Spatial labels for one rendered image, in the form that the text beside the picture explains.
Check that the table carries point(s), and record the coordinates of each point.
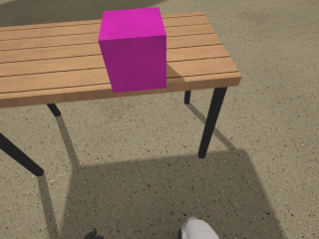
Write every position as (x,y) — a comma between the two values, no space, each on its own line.
(52,63)

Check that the robot right shin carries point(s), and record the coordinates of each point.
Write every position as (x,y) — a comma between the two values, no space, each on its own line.
(191,218)

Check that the right robot thigh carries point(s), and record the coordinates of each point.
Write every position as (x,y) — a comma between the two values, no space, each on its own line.
(197,229)

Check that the carton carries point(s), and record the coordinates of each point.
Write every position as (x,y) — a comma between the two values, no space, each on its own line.
(133,46)

